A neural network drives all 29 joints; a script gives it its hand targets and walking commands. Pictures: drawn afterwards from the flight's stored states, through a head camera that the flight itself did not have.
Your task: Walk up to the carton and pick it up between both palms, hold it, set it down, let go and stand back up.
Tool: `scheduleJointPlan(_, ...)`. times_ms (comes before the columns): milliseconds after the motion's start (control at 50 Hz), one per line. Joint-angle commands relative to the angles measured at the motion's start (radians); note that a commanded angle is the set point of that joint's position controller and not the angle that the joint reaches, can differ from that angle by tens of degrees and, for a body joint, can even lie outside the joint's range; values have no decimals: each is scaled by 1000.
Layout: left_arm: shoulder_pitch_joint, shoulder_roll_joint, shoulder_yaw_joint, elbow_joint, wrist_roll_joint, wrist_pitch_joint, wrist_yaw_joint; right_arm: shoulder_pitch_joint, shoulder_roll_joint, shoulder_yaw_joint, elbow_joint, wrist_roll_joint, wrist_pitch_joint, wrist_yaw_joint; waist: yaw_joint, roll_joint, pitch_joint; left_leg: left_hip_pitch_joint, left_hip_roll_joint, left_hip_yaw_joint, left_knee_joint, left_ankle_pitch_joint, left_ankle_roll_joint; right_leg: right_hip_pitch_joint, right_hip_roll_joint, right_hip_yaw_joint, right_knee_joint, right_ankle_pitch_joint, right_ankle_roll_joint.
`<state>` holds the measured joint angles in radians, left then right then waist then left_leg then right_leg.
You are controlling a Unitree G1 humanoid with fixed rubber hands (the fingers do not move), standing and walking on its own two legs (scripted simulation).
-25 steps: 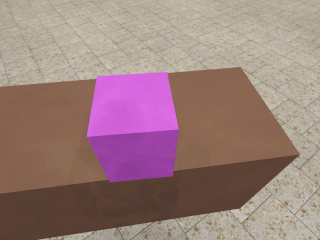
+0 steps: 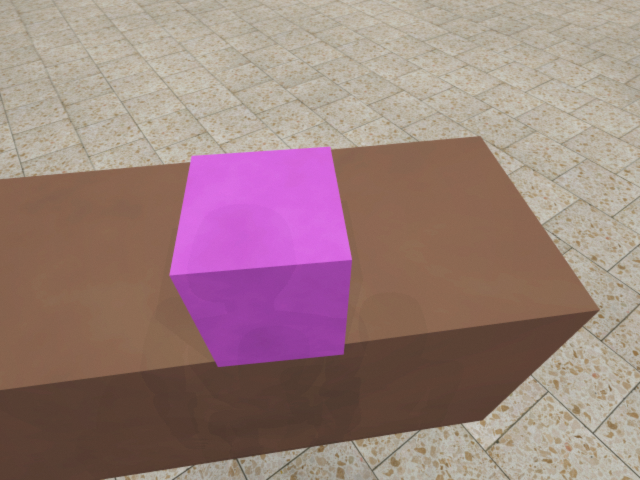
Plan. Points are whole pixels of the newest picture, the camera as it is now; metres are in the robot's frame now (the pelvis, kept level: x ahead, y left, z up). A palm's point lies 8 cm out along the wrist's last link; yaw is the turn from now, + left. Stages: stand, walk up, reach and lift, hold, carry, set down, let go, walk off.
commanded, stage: walk up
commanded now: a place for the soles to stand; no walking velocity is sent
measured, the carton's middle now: (272, 260) +0.42 +0.08 +0.01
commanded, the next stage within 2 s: reach and lift in 1.74 s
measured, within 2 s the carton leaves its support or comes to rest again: neither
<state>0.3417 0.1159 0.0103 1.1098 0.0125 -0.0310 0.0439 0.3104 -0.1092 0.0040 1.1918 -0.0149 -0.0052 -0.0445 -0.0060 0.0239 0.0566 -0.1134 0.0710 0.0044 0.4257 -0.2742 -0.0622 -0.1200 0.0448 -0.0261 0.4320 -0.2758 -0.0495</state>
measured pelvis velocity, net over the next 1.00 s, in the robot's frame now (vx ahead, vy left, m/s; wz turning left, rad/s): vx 0.00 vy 0.05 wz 0.12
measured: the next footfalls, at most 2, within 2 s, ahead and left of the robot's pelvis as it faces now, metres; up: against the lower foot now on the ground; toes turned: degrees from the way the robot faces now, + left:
none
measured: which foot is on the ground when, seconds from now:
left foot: down 0.00-1.00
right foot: down 0.00-1.00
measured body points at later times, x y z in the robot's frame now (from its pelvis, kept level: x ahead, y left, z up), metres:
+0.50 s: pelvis +0.01 +0.05 -0.01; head +0.02 +0.06 +0.44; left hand +0.00 +0.28 -0.17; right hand +0.00 -0.18 -0.16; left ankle -0.03 +0.16 -0.74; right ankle -0.03 -0.09 -0.74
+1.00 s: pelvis +0.00 +0.05 +0.00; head +0.01 +0.05 +0.45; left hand -0.03 +0.29 -0.16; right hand +0.01 -0.19 -0.16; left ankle -0.03 +0.16 -0.74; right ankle -0.03 -0.09 -0.74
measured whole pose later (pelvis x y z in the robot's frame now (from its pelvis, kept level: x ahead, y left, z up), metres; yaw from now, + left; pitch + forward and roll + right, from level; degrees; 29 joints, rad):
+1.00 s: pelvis +0.00 +0.05 +0.00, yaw +7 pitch -3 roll -1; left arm 0.29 0.22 -0.06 1.10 0.02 -0.01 0.03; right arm 0.33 -0.21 0.05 1.08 -0.01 -0.03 -0.03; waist -0.01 0.01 0.07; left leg -0.16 -0.04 -0.07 0.52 -0.31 0.02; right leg -0.10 -0.07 -0.12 0.47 -0.32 0.03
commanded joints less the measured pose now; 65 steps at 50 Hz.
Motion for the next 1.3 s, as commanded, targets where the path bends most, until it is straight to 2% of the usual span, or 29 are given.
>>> scheduleJointPlan(0, 120, 157, 12, -17, 11, -20, 8, 67, -111, 12, -11, -28, -7, -7, 19, -81, 75, -152, 3, 6, 55, -1, 58, 18, -216, 192, -150, 207, -7)
scheduleJointPlan(40, 102, 163, 7, -21, 4, -17, 7, 59, -91, 22, -11, -29, -5, -4, 12, -101, 129, -155, 4, 0, 68, -34, 52, -55, -244, 224, -207, 95, -15)
scheduleJointPlan(80, 67, 170, 5, -35, 3, -15, 4, 85, -85, 31, -5, -20, -10, 0, -8, -118, 136, -138, 10, -5, 61, -7, 59, -90, -229, 180, -215, 17, -27)
scheduleJointPlan(100, 44, 161, 2, -43, 2, -13, 2, 100, -88, 32, 1, -22, -15, 3, -17, -100, 137, -127, 11, -14, 44, 29, 65, -100, -219, 164, -206, 15, -30)
scheduleJointPlan(120, 36, 165, 0, -41, 6, -13, -3, 105, -95, 37, 3, -20, -20, 3, -14, -101, 133, -111, 18, -25, 28, 63, 67, -91, -200, 136, -183, 46, -24)
scheduleJointPlan(140, 41, 159, -2, -43, 5, -15, -7, 107, -117, 36, 4, -20, -26, 1, -9, -64, 96, -92, 18, -36, 17, 100, 71, -61, -178, 114, -148, 108, -19)
scheduleJointPlan(180, 70, 152, -8, -39, 7, -16, -9, 92, -141, 38, -7, -15, -33, 2, 10, -45, 62, -86, 27, -52, 21, 196, 77, -13, -140, 53, -85, 231, 0)
scheduleJointPlan(220, 71, 151, -13, -43, 8, -13, -7, 104, -140, 40, -9, -7, -35, 3, 8, -22, 41, -118, 26, -54, 25, 267, 88, 40, -144, 41, -42, 327, 1)
scheduleJointPlan(300, 61, 160, -27, -49, 8, -5, -9, 106, -172, 37, -27, -8, -33, -1, 2, 21, 12, -74, 31, -72, 28, 364, 100, 22, -143, 10, -13, 275, 15)
scheduleJointPlan(340, 44, 161, -32, -50, 6, 0, -6, 104, -170, 37, -38, -1, -32, 1, 2, 44, 18, -70, 34, -95, 7, 356, 108, 0, -133, 4, -1, 196, 18)
scheduleJointPlan(360, 41, 158, -37, -48, 11, 3, -5, 105, -176, 33, -47, 3, -31, 2, 3, 54, 49, -83, 37, -97, 6, 382, 110, -5, -135, -1, 2, 203, 19)
scheduleJointPlan(500, 30, 180, -43, -36, 13, 8, -6, 102, -189, 36, -75, 3, -33, 5, 5, 43, 46, -89, 23, -119, -4, 423, 117, 8, -146, -18, 21, 200, 26)
scheduleJointPlan(540, 30, 167, -53, -34, 12, 9, -5, 100, -203, 29, -85, 7, -32, 5, 8, 50, 62, -103, 22, -130, -10, 400, 119, 3, -146, -18, 12, 175, 28)
scheduleJointPlan(580, 16, 179, -51, -35, 10, 9, -7, 105, -194, 32, -90, 5, -33, 6, 2, 9, 55, -107, 24, -142, -10, 410, 123, 7, -151, -23, 9, 166, 29)
scheduleJointPlan(600, 15, 179, -53, -30, 11, 10, -7, 100, -207, 30, -97, 7, -34, 7, 0, 25, 49, -111, 22, -142, -14, 397, 121, 22, -151, -22, 9, 162, 32)
scheduleJointPlan(620, 17, 186, -54, -28, 9, 9, -8, 86, -209, 29, -99, 10, -33, 8, 8, 9, 54, -106, 11, -135, -12, 382, 122, 14, -152, -21, 5, 160, 32)
scheduleJointPlan(700, -7, 195, -56, -33, 13, 11, -9, 111, -204, 29, -105, 10, -35, 10, -3, -1, 50, -108, 17, -154, -17, 399, 119, 19, -154, -30, 6, 151, 29)
scheduleJointPlan(780, 11, 198, -60, -24, 11, 11, -9, 95, -220, 26, -121, 8, -32, 10, 1, -3, 35, -107, 7, -146, -15, 352, 124, 26, -160, -28, -12, 144, 29)
scheduleJointPlan(800, 6, 199, -55, -22, 10, 12, -9, 105, -206, 29, -121, 8, -33, 10, -1, -21, 37, -109, 6, -152, -21, 349, 119, 27, -157, -34, -12, 135, 27)
scheduleJointPlan(820, 12, 193, -59, -21, 9, 12, -9, 108, -209, 28, -118, 8, -32, 11, -6, -3, 21, -116, 3, -144, -24, 317, 121, 37, -158, -32, -17, 127, 24)
scheduleJointPlan(920, 17, 215, -54, -22, 8, 11, -11, 98, -216, 31, -124, 5, -30, 10, 0, -15, 23, -137, -11, -142, -5, 291, 112, 54, -169, -31, -32, 130, 15)
scheduleJointPlan(1020, 21, 218, -51, -26, 9, 15, -10, 100, -209, 36, -123, 5, -27, 10, -2, 17, 56, -180, -17, -147, 8, 276, 109, 52, -171, -37, -39, 115, 10)
scheduleJointPlan(1060, 24, 217, -53, -29, 8, 17, -11, 102, -214, 36, -129, 6, -25, 10, -1, -8, 67, -188, -12, -166, -1, 247, 113, 42, -169, -45, -47, 76, 10)
scheduleJointPlan(1120, 45, 213, -52, -27, 10, 16, -11, 97, -216, 37, -133, 5, -23, 10, 5, -9, 73, -206, -23, -161, 21, 250, 115, 45, -177, -40, -50, 103, 7)
scheduleJointPlan(1160, 43, 232, -46, -33, 4, 16, -11, 97, -209, 40, -127, 5, -21, 9, 4, -41, 76, -211, -28, -154, 43, 211, 102, 42, -185, -30, -68, 80, -2)
scheduleJointPlan(1180, 38, 230, -47, -35, 7, 17, -11, 97, -215, 36, -137, 2, -22, 9, 0, -17, 68, -223, -33, -156, 45, 199, 102, 46, -186, -38, -66, 67, -6)
scheduleJointPlan(1220, 41, 233, -45, -39, 8, 18, -12, 86, -213, 39, -137, 1, -21, 8, 4, -9, 77, -214, -34, -158, 50, 175, 101, 21, -191, -27, -77, 38, -9)
scheduleJointPlan(1240, 35, 237, -47, -39, 6, 18, -12, 87, -210, 40, -134, 0, -20, 9, -1, -27, 87, -226, -32, -161, 61, 206, 102, 29, -188, -35, -73, 60, -5)
scheduleJointPlan(1280, 34, 237, -42, -48, 5, 20, -12, 100, -214, 41, -139, 3, -22, 7, -5, 0, 74, -231, -33, -170, 62, 230, 98, 35, -186, -48, -59, 60, -8)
